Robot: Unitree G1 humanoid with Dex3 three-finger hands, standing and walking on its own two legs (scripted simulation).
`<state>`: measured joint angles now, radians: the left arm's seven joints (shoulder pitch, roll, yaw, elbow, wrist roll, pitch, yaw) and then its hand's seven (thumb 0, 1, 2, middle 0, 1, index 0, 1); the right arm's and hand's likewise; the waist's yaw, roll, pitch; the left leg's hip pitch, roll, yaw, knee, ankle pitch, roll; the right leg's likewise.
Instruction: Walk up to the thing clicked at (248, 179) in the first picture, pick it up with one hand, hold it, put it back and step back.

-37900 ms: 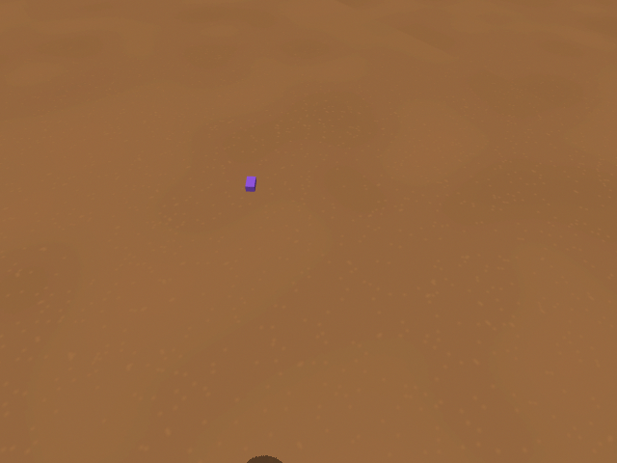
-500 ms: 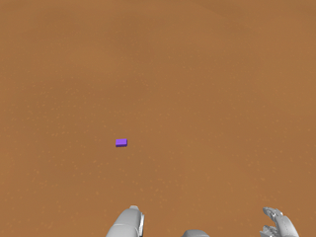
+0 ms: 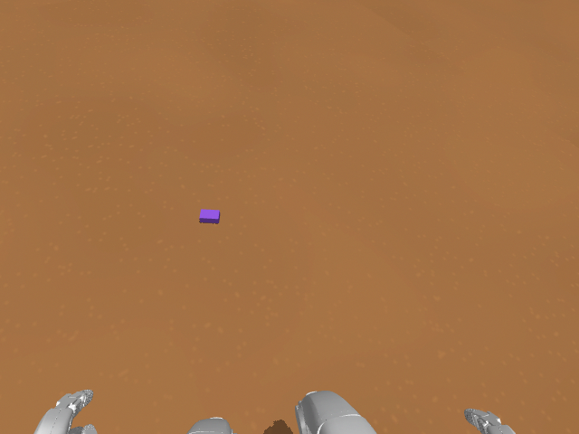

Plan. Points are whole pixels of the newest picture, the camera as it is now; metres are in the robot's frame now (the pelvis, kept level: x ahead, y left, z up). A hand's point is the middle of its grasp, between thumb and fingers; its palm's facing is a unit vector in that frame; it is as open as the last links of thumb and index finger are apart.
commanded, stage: step back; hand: left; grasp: from above
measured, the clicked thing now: (209, 216) +0.93 +0.23 -0.75
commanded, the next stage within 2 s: stand in 1.28 s
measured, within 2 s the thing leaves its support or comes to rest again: neither
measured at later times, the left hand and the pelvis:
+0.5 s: hand out of the picture -0.07 +0.26 -0.14, palm faces +0.04 -0.89 -0.45, open 7.4 cm; pelvis -0.11 -0.03 -0.01, yaw +1 degrees
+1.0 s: hand out of the picture -0.01 +0.21 -0.13, palm faces +0.04 -0.91 -0.40, open 7.4 cm; pelvis -0.08 -0.06 +0.00, yaw +1 degrees
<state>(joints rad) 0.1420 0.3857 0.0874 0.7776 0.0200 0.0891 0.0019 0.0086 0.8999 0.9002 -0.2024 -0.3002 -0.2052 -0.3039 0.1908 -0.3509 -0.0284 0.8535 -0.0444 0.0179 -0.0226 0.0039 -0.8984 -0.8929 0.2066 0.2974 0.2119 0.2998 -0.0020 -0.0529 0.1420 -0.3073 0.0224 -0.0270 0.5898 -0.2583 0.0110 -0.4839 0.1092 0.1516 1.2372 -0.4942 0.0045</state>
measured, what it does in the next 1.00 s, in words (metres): steps on the spot: right foot, then left foot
